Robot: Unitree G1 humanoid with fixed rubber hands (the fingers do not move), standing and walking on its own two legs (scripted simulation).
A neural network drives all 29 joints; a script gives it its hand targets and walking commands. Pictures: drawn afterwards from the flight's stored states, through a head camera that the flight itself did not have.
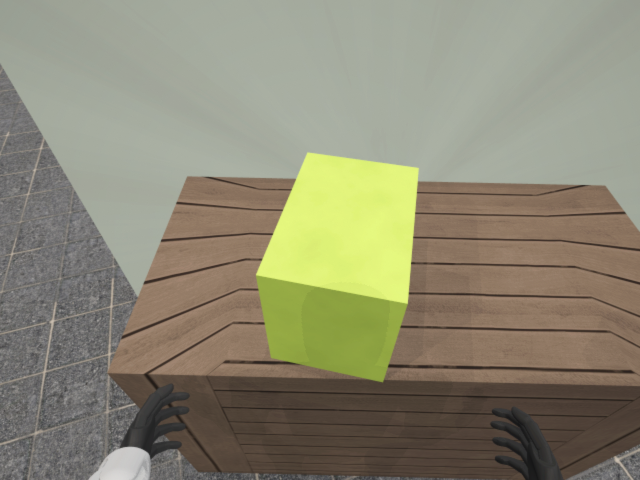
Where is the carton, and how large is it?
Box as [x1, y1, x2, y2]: [256, 152, 418, 381]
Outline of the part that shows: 307,152 256,274 270,354 273,358 382,381 407,304 418,168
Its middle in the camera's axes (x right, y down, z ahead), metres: +0.04 +0.04 +0.63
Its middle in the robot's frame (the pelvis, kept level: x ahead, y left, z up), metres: +0.43 -0.01 -0.01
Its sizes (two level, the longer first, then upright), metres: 0.262 0.183 0.222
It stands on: a pedestal, 0.66 m high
